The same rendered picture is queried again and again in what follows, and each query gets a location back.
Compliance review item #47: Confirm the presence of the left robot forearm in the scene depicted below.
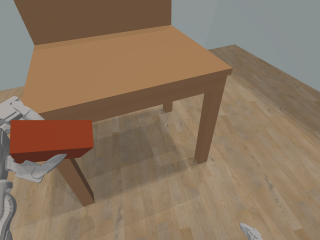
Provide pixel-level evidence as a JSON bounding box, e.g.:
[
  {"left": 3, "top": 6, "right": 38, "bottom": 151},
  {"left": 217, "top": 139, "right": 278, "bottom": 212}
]
[{"left": 0, "top": 179, "right": 17, "bottom": 240}]

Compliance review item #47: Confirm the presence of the left robot hand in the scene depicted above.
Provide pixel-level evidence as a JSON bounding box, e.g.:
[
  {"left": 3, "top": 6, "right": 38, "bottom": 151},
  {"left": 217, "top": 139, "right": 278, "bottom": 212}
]
[{"left": 0, "top": 96, "right": 68, "bottom": 183}]

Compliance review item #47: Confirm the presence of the right robot hand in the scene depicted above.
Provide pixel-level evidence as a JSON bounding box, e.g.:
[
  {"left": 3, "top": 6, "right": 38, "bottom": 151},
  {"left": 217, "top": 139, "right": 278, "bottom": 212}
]
[{"left": 240, "top": 223, "right": 263, "bottom": 240}]

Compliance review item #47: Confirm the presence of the table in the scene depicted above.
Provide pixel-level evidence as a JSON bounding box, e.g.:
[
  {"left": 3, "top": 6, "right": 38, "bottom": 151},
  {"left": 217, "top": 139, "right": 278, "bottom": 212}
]
[{"left": 13, "top": 0, "right": 233, "bottom": 207}]

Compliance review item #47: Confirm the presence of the sponge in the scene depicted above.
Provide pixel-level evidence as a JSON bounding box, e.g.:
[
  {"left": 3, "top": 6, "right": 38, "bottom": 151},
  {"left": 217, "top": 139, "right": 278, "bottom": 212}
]
[{"left": 9, "top": 120, "right": 94, "bottom": 164}]

